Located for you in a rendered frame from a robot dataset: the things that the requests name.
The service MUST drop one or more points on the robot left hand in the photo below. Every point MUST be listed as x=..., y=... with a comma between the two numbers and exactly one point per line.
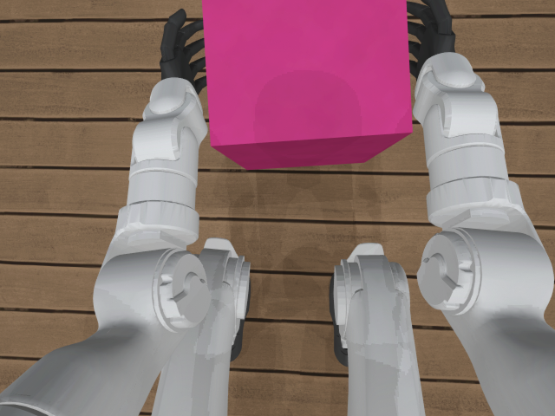
x=176, y=56

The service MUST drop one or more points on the robot right hand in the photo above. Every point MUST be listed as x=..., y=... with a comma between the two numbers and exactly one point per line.
x=436, y=36

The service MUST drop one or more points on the robot right forearm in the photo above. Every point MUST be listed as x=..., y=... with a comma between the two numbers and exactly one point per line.
x=469, y=184

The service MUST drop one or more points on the left robot upper arm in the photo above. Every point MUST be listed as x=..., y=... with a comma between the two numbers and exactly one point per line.
x=145, y=303

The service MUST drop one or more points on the robot left forearm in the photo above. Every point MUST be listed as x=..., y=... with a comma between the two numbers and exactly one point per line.
x=160, y=211

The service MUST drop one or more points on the right robot thigh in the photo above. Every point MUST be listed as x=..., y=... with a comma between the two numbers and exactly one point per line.
x=384, y=377

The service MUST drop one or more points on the carton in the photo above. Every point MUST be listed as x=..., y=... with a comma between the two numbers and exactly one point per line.
x=306, y=82

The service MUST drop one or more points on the right robot shin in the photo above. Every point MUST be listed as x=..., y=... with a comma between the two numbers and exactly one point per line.
x=398, y=274

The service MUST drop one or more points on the right robot upper arm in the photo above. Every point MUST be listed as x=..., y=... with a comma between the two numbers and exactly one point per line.
x=493, y=288

